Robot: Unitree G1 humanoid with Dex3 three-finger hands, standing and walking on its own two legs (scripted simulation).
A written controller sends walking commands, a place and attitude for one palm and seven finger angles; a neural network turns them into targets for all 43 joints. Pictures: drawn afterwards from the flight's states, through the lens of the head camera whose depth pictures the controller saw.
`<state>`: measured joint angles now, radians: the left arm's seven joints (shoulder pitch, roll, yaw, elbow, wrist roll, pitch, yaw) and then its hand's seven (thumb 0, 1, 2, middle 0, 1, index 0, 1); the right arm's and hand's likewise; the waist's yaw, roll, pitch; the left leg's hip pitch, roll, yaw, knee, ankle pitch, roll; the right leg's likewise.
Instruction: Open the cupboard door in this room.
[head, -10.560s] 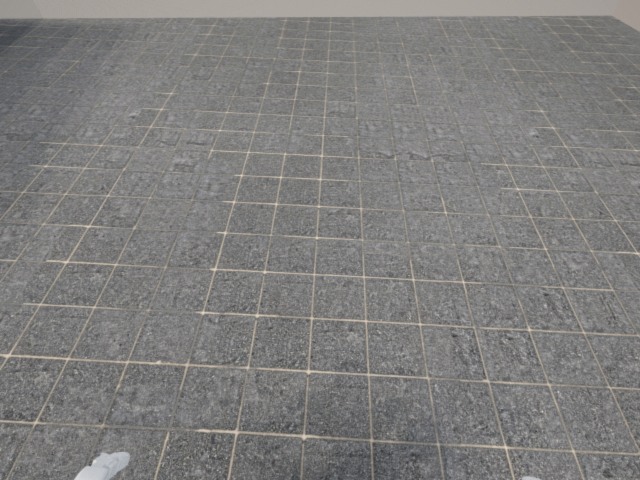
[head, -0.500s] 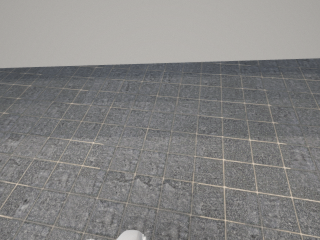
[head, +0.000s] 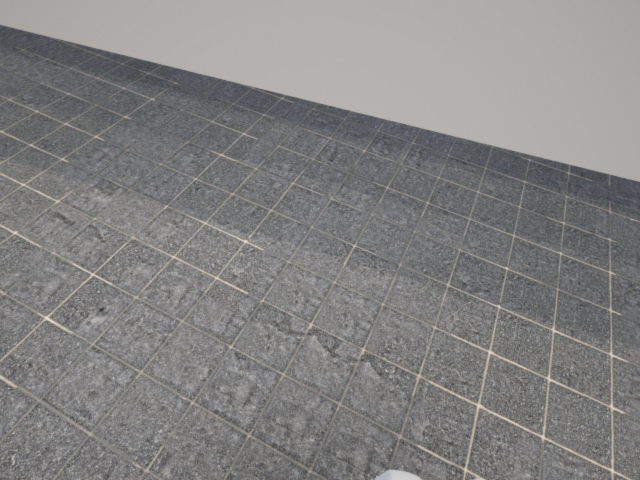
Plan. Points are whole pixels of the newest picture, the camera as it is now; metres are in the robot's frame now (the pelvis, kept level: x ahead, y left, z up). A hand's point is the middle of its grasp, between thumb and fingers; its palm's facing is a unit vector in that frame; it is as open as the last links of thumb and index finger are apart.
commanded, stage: turn or walk to find it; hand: left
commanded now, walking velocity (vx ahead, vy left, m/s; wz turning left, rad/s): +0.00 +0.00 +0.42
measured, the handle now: out of the picture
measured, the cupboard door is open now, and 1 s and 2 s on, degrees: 0 0 0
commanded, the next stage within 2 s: none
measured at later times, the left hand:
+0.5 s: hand out of the picture +0.02 +0.14 -0.15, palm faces +0.22 -0.94 -0.27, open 7.4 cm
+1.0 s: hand out of the picture -0.10 +0.21 -0.17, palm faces +0.46 -0.85 -0.25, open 7.4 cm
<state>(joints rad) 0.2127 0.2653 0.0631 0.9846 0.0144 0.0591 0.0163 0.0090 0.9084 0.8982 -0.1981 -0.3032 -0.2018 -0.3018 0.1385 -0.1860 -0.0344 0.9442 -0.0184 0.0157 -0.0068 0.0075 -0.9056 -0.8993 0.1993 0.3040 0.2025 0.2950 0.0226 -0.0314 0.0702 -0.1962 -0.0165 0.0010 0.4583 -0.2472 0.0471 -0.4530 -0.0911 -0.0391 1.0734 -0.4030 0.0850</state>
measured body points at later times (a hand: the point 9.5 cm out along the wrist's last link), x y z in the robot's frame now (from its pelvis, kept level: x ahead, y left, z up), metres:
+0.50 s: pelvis -0.03 -0.06 +0.00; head +0.00 -0.09 +0.45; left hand +0.01 +0.19 -0.13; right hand +0.04 -0.31 -0.17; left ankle -0.09 +0.09 -0.64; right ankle -0.01 -0.15 -0.74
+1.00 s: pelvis -0.06 -0.01 +0.00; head -0.04 +0.02 +0.45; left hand -0.12 +0.25 -0.15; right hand +0.13 -0.19 -0.13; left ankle -0.10 +0.08 -0.74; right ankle -0.02 -0.17 -0.67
